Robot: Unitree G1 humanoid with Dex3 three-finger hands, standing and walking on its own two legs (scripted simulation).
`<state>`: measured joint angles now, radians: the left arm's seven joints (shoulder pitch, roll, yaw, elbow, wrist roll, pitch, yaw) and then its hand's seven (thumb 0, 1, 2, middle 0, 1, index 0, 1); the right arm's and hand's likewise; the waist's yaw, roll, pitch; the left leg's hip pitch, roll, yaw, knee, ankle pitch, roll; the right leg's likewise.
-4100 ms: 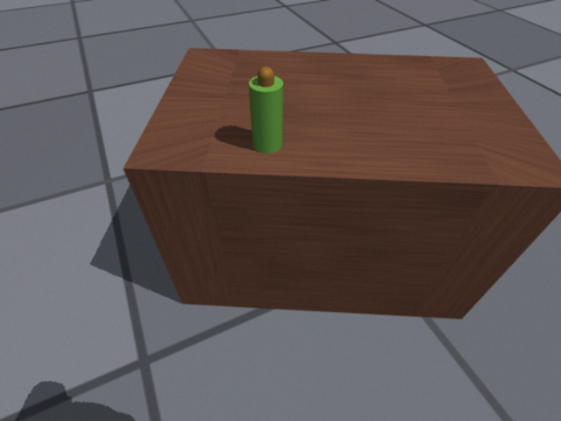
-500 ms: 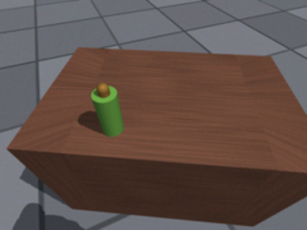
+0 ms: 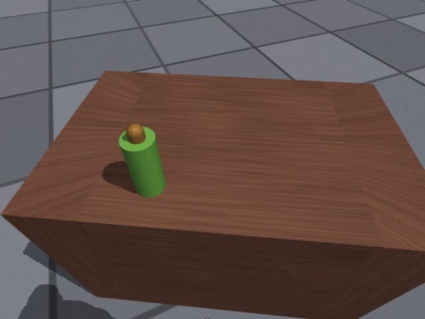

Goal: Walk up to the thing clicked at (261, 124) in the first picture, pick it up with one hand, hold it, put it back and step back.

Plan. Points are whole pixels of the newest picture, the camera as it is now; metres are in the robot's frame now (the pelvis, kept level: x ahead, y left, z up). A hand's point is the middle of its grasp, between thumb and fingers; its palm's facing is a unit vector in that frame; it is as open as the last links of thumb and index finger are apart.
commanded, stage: stand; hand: left
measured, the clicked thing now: (143, 159) +0.46 +0.19 +0.02
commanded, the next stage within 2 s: rise first in 1.62 s
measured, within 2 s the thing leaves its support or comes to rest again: neither
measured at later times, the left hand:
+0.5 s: hand out of the picture +0.08 +0.25 -0.15, palm faces -0.02 -0.94 -0.35, open 7.4 cm
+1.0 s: hand out of the picture +0.08 +0.25 -0.15, palm faces -0.02 -0.94 -0.35, open 7.4 cm
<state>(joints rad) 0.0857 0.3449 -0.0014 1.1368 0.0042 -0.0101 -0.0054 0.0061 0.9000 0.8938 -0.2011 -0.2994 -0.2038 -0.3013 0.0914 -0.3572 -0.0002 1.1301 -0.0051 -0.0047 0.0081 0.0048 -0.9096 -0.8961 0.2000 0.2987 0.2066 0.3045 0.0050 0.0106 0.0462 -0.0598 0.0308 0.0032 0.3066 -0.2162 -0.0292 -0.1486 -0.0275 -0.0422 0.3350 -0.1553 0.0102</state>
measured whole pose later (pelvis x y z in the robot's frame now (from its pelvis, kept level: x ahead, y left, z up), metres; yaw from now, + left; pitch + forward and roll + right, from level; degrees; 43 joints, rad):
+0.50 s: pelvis +0.00 +0.00 +0.00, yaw +0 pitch -2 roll +0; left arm 0.09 0.35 0.00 1.14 0.00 -0.01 -0.01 0.01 0.90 0.89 -0.20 -0.30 -0.20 -0.30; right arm 0.12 -0.35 0.00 1.13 -0.01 0.00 0.01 0.01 -0.91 -0.90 0.20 0.30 0.21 0.30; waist 0.01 0.01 0.05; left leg -0.06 0.04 0.00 0.30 -0.22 -0.03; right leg -0.15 -0.02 -0.04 0.34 -0.16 0.00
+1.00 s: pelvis +0.00 +0.00 +0.00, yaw +0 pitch -2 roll +0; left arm 0.10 0.35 0.00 1.14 0.00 0.00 -0.01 0.01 0.90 0.89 -0.20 -0.30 -0.20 -0.30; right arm 0.13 -0.36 0.01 1.13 -0.01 0.00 0.01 0.00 -0.91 -0.90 0.20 0.30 0.21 0.30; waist 0.01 0.01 0.05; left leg -0.06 0.04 0.01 0.30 -0.21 -0.03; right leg -0.16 -0.02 -0.04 0.34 -0.16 0.00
